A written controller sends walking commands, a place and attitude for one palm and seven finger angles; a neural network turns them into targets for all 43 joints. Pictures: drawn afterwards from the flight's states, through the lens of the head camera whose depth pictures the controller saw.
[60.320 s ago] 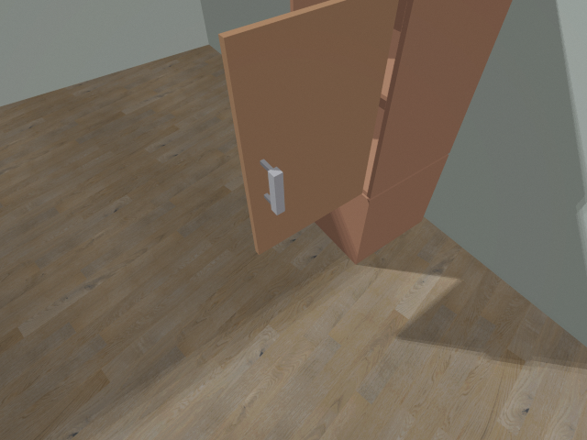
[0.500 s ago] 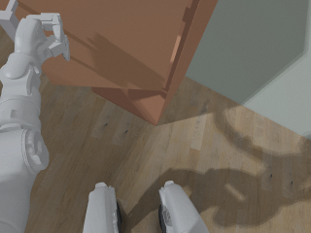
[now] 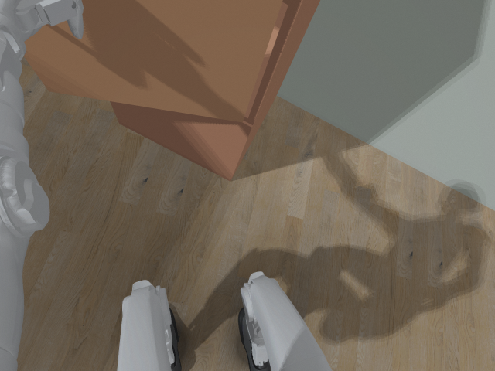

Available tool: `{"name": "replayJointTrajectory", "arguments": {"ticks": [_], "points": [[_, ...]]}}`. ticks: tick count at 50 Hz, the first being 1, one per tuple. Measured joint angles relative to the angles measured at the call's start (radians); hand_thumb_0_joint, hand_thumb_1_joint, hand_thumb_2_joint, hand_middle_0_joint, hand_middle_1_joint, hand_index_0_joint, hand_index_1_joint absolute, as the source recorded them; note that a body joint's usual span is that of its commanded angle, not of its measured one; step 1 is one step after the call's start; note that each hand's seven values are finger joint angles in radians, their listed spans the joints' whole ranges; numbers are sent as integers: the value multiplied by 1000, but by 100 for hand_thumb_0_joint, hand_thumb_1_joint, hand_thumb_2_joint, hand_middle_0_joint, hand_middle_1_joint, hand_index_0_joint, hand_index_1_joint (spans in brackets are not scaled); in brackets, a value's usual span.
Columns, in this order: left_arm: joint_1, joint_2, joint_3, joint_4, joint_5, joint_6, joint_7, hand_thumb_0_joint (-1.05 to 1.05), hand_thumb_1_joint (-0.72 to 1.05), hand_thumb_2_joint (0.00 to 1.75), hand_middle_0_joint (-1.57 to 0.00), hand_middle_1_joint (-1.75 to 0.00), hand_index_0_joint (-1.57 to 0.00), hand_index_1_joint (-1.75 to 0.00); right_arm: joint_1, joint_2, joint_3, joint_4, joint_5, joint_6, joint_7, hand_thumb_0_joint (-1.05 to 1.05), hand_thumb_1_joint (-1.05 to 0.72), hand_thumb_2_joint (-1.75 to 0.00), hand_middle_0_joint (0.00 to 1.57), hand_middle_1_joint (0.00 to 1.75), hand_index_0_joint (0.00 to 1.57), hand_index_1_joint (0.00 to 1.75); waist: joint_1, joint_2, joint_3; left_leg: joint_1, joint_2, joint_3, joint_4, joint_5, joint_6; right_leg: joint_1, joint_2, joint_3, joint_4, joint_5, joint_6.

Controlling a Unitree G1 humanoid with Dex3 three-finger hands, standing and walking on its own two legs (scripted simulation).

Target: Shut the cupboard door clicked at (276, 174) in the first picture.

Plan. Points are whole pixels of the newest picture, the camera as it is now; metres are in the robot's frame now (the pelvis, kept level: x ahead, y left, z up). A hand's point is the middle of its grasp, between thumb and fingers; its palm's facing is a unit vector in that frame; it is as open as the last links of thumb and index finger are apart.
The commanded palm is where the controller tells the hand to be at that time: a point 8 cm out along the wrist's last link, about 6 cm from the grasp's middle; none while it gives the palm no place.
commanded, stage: pull the fist back off the door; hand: left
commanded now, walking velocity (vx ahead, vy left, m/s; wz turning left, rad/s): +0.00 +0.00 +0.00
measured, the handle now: out of the picture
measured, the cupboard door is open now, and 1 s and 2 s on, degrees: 22 17 17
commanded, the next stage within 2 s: draw the hand back to the body in 0.98 s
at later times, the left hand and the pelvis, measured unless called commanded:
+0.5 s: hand (93, 4) +0.60 +0.14 +0.10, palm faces +0.14 -0.99 -0.01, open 3.1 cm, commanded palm +0.56 +0.16 +0.10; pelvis +0.01 +0.00 +0.03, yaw +1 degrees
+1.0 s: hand (92, 61) +0.51 +0.14 +0.10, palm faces +0.13 -0.99 -0.02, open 3.1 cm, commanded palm +0.49 +0.17 +0.10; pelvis +0.03 -0.01 +0.05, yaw +4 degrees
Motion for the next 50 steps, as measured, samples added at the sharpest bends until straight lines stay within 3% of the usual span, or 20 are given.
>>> {"name": "replayJointTrajectory", "arguments": {"ticks": [6, 7, 9, 11, 14, 16, 24, 31, 40, 50], "points": [[-51, 17, -20, 19, 14, 26, -7, 2, 96, 97, -130, -149, -130, -150, 2, 5, 9, 9, -5, -16, -4, 0, -90, -90, 20, 30, 20, 30, -15, -1, 2, -21, 1, -5, 13, -2, 3, -17, 2, -3, 8, 0, 2], [-60, 8, 5, 25, 11, 35, 14, 2, 94, 97, -130, -149, -130, -150, 8, 5, 11, 2, -12, -17, -5, 0, -90, -90, 20, 30, 20, 30, -14, 1, 1, -27, 2, -7, 17, -3, 3, -21, 3, -5, 9, 0, 3], [-63, -28, 65, 21, -5, 45, 133, 3, 90, 95, -130, -149, -130, -150, 25, 6, 12, -15, -29, -19, 6, 0, -90, -90, 20, 30, 20, 30, -9, 3, -4, -38, 3, -8, 21, -3, 3, -32, 5, -5, 11, 2, 6], [-48, -73, 113, -9, -3, 42, 290, 3, 87, 93, -130, -149, -130, -150, 40, 14, 7, -26, -50, -16, 29, 0, -90, -90, 20, 30, 20, 30, -5, 3, -8, -42, 3, -5, 19, -2, 3, -37, 4, -3, 10, 3, 7], [11, -126, 116, -73, 68, 11, 491, 2, 86, 92, -130, -149, -130, -150, 54, 31, -3, -32, -75, -1, 73, 0, -90, -90, 20, 30, 20, 30, -3, 9, -12, -35, 0, -1, 6, 2, 2, -32, 1, 1, 1, 5, 8], [57, -149, 94, -105, 102, -10, 543, 2, 87, 91, -130, -149, -130, -150, 59, 45, -8, -27, -79, 15, 95, 0, -90, -90, 20, 30, 20, 30, -2, 11, -10, -18, -3, 4, -9, 4, 1, -17, -3, 4, -11, 6, 7], [179, -251, 104, -104, 51, -71, 515, 2, 89, 90, -130, -149, -130, -150, 72, 61, -11, -4, -62, 44, 102, 0, -90, -90, 20, 30, 20, 30, 20, 24, -12, 118, -3, 19, -115, 18, -5, 109, -5, 14, -114, 26, 1], [282, -293, 107, -77, 38, -180, 526, 2, 89, 90, -130, -149, -130, -150, 79, 34, -36, -19, -62, 61, 108, 0, -90, -90, 20, 30, 20, 30, 43, 19, -35, 221, -1, 39, -169, 11, -12, 198, -6, 31, -157, 19, -5], [455, -384, 46, -176, -19, -261, 494, 2, 90, 90, -130, -149, -130, -150, 25, 6, -79, -25, -43, 97, 95, 0, -91, -90, 20, 30, 20, 30, 97, -11, -33, 290, -17, 44, -197, 9, -19, 261, -22, 33, -164, 2, -11], [526, -451, -26, -219, -29, -308, 499, 2, 90, 90, -130, -150, -130, -150, -69, 9, -88, -25, -33, 109, 71, 0, -91, -90, 20, 30, 19, 30, 131, -24, -35, 327, -31, 39, -206, 14, -23, 300, -34, 26, -165, -2, -14]]}}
